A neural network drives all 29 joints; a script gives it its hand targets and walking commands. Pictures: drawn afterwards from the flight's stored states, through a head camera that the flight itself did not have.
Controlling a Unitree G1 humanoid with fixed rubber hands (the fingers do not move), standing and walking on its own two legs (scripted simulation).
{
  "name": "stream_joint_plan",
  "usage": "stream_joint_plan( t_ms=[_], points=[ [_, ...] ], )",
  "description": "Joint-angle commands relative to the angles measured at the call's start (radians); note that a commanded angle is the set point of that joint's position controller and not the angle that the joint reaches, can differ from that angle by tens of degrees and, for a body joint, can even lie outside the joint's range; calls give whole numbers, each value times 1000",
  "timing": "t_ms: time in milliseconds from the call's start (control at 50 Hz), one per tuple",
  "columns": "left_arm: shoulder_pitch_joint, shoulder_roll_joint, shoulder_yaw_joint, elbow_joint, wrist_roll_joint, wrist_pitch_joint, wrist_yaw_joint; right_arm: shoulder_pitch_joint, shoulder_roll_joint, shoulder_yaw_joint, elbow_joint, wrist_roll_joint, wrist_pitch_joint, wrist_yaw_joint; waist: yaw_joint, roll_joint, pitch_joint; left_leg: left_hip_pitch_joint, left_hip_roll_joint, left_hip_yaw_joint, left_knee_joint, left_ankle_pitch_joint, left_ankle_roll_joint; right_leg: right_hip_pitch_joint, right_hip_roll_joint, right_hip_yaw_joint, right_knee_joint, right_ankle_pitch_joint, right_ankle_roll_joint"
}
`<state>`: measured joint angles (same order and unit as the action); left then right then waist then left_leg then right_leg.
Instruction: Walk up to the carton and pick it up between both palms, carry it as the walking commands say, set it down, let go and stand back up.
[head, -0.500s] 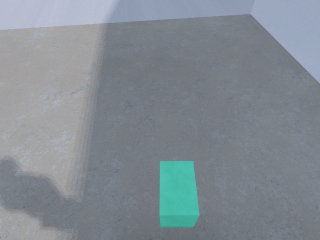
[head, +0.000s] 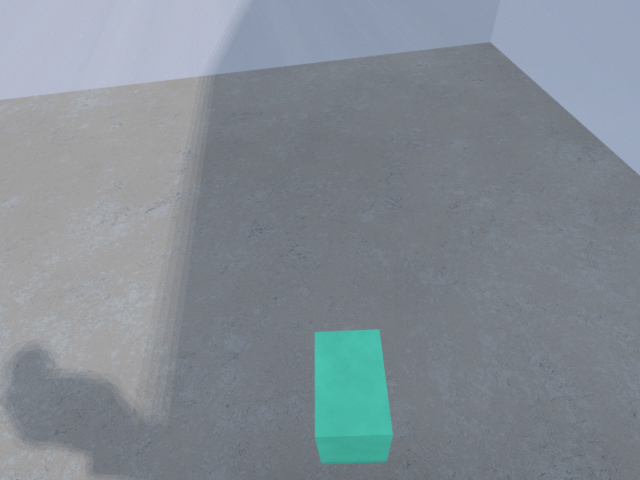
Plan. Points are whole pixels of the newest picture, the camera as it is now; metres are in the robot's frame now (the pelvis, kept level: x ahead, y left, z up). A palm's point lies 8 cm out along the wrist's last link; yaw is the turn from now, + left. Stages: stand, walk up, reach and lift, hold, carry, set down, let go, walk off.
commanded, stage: walk up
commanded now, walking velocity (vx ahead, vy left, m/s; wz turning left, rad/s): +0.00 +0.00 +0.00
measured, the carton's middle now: (350, 396) +0.48 -0.01 -0.65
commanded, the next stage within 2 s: stand in 0.06 s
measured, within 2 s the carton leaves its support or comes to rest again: neither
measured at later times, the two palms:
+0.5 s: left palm out of the picture +0.08 +0.24 -0.12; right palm out of the picture +0.05 -0.24 -0.13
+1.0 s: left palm (195, 466) +0.19 +0.22 -0.15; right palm (502, 458) +0.20 -0.22 -0.15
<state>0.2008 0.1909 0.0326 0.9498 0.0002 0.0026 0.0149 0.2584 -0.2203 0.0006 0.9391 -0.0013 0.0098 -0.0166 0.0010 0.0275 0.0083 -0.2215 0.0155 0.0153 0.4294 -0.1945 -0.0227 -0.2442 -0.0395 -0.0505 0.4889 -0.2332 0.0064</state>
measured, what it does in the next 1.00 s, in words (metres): stands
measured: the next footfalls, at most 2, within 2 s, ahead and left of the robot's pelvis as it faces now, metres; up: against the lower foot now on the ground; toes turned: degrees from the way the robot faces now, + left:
none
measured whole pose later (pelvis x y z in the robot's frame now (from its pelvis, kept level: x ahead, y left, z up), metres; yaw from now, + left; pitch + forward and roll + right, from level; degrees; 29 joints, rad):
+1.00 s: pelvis -0.01 +0.02 -0.04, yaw -1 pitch +9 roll -1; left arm -0.01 0.13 0.03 0.57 0.00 0.20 0.05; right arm -0.06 -0.24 -0.05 0.61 0.00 0.20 0.06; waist 0.00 0.04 0.10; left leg -0.65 0.04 0.01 0.88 -0.40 -0.01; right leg -0.63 -0.02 -0.04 0.85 -0.37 0.01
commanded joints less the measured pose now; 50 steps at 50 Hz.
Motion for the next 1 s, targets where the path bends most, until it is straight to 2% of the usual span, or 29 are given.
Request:
stream_joint_plan(
  t_ms=[0, 20, 60, 100, 160, 200, 260, 360, 380, 440, 460, 480, 500, 520, 560, 600, 620, 640, 680, 700, 720, 780, 800, 840, 860, 920, 940, 960, 980],
  points=[
    [35, 130, 3, -9, 26, -16, 6, 56, -97, -44, 4, -21, -20, 4, -10, -97, 8, 16, 60, -59, -72, 25, 27, 37, -102, 139, -220, -86, -47],
    [43, 125, 6, -5, 25, -16, 5, 65, -79, -40, 11, -21, -22, 3, -11, -67, 5, 21, 58, -48, -69, 22, 25, 39, -109, 145, -218, -85, -48],
    [52, 136, 12, -9, 25, -10, 7, 51, -89, -39, -4, -22, -25, 5, -9, -91, 6, -11, 71, -67, -83, 2, 23, 49, -94, 104, -190, -104, -46],
    [48, 148, 11, -5, 26, -9, 6, 40, -100, -42, -11, -25, -26, 4, -10, -87, 1, -23, 69, -69, -77, -20, 22, 39, -97, 106, -192, -116, -43],
    [50, 136, 14, -18, 25, -7, 3, 48, -105, -40, -12, -31, -24, 5, -7, -29, 33, -67, 80, -98, -118, -88, 27, 33, -83, 92, -171, -137, -36],
    [54, 138, 15, -15, 24, -8, 3, 35, -104, -39, -15, -29, -24, 4, -2, -51, 17, -57, 82, -99, -116, -85, 29, 35, -82, 96, -175, -129, -37],
    [59, 129, 11, -18, 24, -13, 2, 43, -109, -40, -14, -29, -29, 4, -5, -3, 20, -59, 91, -109, -115, -68, 30, 39, -80, 95, -163, -90, -38],
    [69, 137, 15, -15, 23, -16, 2, 31, -111, -38, -21, -27, -29, 1, 1, -46, -14, -37, 88, -93, -88, -18, 23, 60, -82, 93, -164, -32, -36],
    [51, 138, 16, -26, 21, -15, 1, 46, -111, -35, -18, -28, -30, 2, -6, -15, -14, -44, 86, -93, -96, -11, 26, 73, -83, 88, -154, -18, -35],
    [72, 144, 16, -19, 20, -20, 2, 47, -112, -38, -20, -24, -31, 2, -3, -30, -34, -26, 83, -83, -78, 25, 26, 75, -86, 84, -151, 26, -37],
    [-279, 154, 68, -370, 7, 66, -16, -304, -129, -24, -371, 64, 56, 16, -14, -64, 33, -184, -30, 25, 110, -346, 48, -179, 41, 59, -32, -334, 2],
    [-436, 160, 40, -513, 1, 127, -30, -466, -134, -22, -523, 46, 123, 28, -39, -29, 72, -224, -8, 12, 125, -426, 50, -143, 52, 53, -3, -398, -5],
    [-394, 161, 32, -478, -22, 184, -36, -465, -151, -16, -514, 34, 184, 32, -20, -13, 59, -277, 16, 7, 86, -461, 63, -91, 68, 9, 42, -395, 7],
    [-350, 147, 28, -464, -43, 235, -35, -431, -164, -42, -519, 35, 233, 40, -24, 33, 46, -327, 45, -17, 44, -466, 61, -26, 72, -18, 68, -329, -3],
    [-231, 136, 41, -441, -30, 319, -23, -298, -157, -76, -472, -2, 319, 45, -16, 37, 33, -332, 41, -12, 33, -339, 62, 3, 66, -19, 79, -202, -18],
    [-165, 126, 42, -453, -7, 362, -20, -148, -115, -80, -412, -11, 358, 44, -13, -32, 3, -211, 1, 7, 73, -230, 45, -80, 47, 6, 43, -174, -24],
    [-104, 96, 29, -418, 3, 377, -24, -116, -104, -76, -397, -29, 371, 39, -29, -152, 27, -111, -31, 11, 107, -148, 37, -201, 22, 29, -21, -200, -41],
    [-84, 95, 42, -425, 21, 379, -25, -102, -105, -75, -403, -44, 373, 43, -42, -160, 16, -55, -44, 14, 122, -98, 32, -238, 22, 34, -31, -175, -40],
    [-77, 58, 42, -429, 31, 359, -30, -104, -98, -75, -384, -55, 355, 52, -48, -126, 22, -94, -55, 11, 122, -4, 26, -215, 62, 41, 20, -69, -21],
    [-117, 52, 51, -473, 43, 337, -31, -113, -104, -93, -378, -49, 337, 61, -50, -27, 3, -141, -48, -1, 141, 51, 20, -199, 82, 46, 72, 3, -16],
    [-140, 30, 44, -487, 35, 307, -31, -136, -96, -94, -379, -48, 311, 71, -57, -7, 24, -169, -45, -4, 155, 64, 10, -220, 85, 47, 93, 23, -17],
    [-220, -14, 38, -546, 19, 231, -13, -280, -114, -108, -413, -31, 222, 92, -30, 47, -148, -149, -39, -26, 258, 210, -11, -289, 89, 50, 193, 129, -13],
    [-251, -21, 48, -560, 8, 214, -7, -304, -129, -120, -420, -31, 203, 93, -36, 27, -208, -156, -34, -34, 292, 245, -16, -301, 88, 52, 221, 155, -9],
    [-246, -26, 61, -521, 23, 200, 12, -369, -153, -144, -404, -21, 173, 86, -11, 70, -248, -165, -44, -36, 324, 276, -30, -356, 93, 48, 256, 156, -10],
    [-248, -36, 62, -533, 16, 196, 22, -363, -158, -156, -405, -21, 167, 85, -29, 57, -305, -143, -43, -42, 347, 290, -30, -384, 103, 37, 280, 150, -9],
    [-286, -40, 65, -541, -6, 173, 45, -392, -165, -169, -422, -19, 145, 76, -20, 24, -374, -184, -50, -45, 393, 306, -31, -412, 99, 48, 324, 173, -2],
    [-322, -36, 70, -555, -11, 161, 55, -423, -180, -181, -415, -12, 129, 74, -24, 35, -419, -188, -53, -46, 407, 312, -33, -441, 103, 42, 338, 175, -3],
    [-327, -18, 81, -543, -14, 159, 60, -419, -168, -173, -395, -12, 133, 70, -18, 8, -399, -214, -54, -45, 406, 292, -27, -446, 96, 51, 344, 164, 5],
    [-338, -20, 75, -556, -21, 159, 65, -401, -161, -175, -387, -17, 131, 67, -39, 9, -421, -223, -62, -44, 415, 290, -28, -453, 94, 52, 350, 185, 0]
  ],
)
